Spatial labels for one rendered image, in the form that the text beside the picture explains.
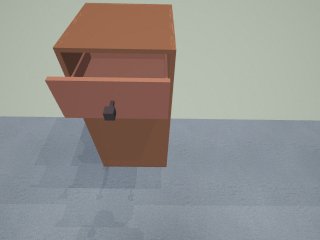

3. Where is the handle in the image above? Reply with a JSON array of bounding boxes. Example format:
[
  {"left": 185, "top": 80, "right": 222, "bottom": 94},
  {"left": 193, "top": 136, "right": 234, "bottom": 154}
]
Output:
[{"left": 103, "top": 100, "right": 117, "bottom": 121}]

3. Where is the cabinet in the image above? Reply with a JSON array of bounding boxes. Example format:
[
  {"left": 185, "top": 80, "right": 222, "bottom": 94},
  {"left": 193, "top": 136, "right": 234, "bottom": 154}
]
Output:
[{"left": 53, "top": 3, "right": 177, "bottom": 167}]

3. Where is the drawer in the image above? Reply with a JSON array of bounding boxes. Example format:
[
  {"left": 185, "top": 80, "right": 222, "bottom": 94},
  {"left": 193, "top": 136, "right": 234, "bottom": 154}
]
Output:
[{"left": 45, "top": 53, "right": 171, "bottom": 119}]

